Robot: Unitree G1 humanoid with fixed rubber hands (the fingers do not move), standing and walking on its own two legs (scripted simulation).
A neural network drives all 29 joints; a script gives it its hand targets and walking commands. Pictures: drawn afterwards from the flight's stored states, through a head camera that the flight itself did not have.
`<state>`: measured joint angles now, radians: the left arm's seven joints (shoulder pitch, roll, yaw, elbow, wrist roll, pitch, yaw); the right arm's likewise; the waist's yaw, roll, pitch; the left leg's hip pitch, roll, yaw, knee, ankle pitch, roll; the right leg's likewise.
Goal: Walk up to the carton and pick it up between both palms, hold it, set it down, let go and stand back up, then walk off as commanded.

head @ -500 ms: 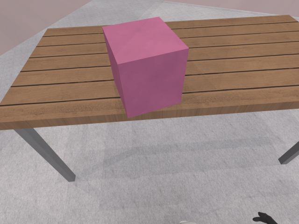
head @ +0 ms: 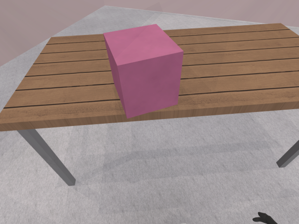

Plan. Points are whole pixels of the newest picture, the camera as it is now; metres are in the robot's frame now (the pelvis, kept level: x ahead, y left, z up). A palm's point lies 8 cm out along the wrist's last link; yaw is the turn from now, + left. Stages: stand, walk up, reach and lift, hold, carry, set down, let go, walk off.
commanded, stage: walk up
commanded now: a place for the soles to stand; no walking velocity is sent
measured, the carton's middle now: (141, 70) +0.64 +0.04 +0.08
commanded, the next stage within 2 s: none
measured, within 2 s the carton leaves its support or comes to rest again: neither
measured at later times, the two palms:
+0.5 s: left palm out of the picture +0.08 +0.33 -0.08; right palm out of the picture +0.11 -0.30 -0.09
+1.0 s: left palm out of the picture +0.14 +0.28 -0.07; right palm out of the picture +0.10 -0.35 -0.11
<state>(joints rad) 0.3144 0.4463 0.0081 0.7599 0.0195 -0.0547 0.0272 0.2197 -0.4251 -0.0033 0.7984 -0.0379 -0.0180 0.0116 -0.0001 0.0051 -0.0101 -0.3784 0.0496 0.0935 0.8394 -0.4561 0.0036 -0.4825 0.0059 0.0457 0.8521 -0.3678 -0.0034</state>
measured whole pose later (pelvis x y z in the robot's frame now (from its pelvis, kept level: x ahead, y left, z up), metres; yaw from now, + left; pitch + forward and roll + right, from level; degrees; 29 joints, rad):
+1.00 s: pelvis +0.05 -0.04 +0.00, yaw -1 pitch -1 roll +1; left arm 0.31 0.45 0.01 0.76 0.02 -0.09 -0.02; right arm 0.32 -0.43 0.00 0.80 -0.04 -0.03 0.03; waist 0.00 0.02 0.00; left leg -0.32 0.11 0.08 0.90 -0.52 0.00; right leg -0.51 0.00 -0.01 0.85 -0.32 -0.02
